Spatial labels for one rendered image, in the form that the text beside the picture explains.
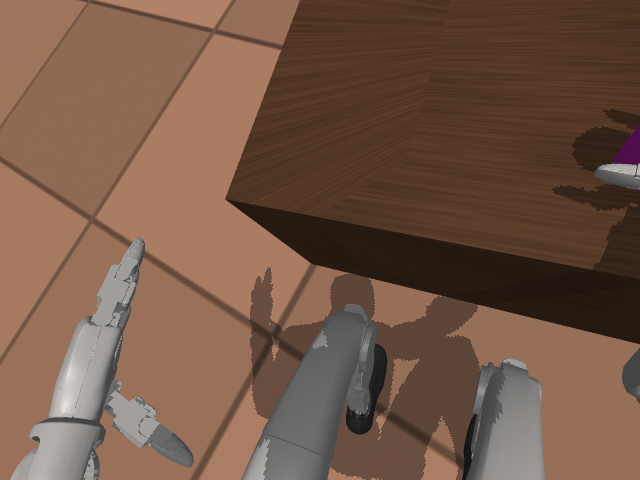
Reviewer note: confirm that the right robot arm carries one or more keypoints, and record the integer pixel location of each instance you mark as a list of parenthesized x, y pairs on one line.
[(631, 375)]

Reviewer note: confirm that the right robot hand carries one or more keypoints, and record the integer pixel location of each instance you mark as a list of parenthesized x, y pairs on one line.
[(625, 175)]

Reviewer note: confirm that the left robot foot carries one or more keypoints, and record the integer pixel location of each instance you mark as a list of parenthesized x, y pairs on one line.
[(361, 424)]

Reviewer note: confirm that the can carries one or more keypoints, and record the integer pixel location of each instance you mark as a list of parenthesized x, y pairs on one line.
[(630, 152)]

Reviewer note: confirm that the left robot arm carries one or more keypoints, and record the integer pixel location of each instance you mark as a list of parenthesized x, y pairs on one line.
[(66, 451)]

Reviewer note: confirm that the left robot hand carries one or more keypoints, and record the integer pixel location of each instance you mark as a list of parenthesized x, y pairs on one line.
[(85, 385)]

